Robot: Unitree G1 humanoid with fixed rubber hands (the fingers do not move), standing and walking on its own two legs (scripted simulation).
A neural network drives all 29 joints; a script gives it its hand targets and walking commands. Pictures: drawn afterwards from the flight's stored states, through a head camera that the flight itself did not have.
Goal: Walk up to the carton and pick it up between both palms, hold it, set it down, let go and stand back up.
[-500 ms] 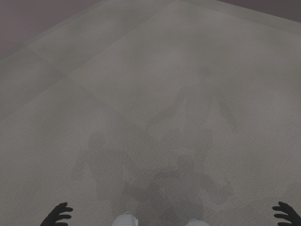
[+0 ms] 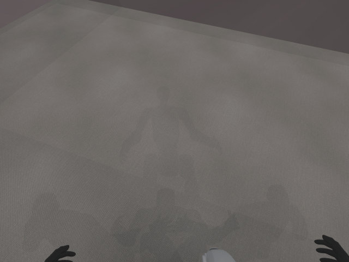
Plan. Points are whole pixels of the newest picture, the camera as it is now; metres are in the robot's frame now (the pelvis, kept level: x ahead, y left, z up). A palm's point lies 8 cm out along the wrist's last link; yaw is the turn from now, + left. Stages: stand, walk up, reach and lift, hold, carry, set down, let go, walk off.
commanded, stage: walk up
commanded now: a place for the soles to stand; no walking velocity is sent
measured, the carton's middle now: out of the picture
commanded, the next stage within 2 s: none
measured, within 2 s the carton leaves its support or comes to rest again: neither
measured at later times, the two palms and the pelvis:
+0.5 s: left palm (130, 243) +0.18 +0.13 -0.08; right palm out of the picture -0.16 -0.42 -0.07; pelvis -0.07 -0.08 +0.00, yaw -27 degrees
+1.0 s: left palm (225, 236) +0.20 -0.09 -0.07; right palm out of the picture -0.38 -0.42 -0.08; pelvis -0.14 -0.17 -0.01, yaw -57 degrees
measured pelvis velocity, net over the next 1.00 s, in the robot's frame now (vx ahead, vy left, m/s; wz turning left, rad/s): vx -0.14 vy -0.17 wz -0.99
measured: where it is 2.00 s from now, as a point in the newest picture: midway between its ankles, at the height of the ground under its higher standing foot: outside the picture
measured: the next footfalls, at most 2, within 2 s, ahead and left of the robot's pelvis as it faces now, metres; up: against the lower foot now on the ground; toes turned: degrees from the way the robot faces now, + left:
right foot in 0.14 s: +0.02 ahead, -0.21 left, +0.00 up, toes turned -10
left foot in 0.44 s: +0.03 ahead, -0.04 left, +0.00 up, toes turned -25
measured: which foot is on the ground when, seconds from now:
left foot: down 0.00-0.14, up 0.16-0.42, down 0.44-0.80, up 0.82-1.00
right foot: up 0.00-0.12, down 0.14-0.44, up 0.46-0.78, down 0.80-1.00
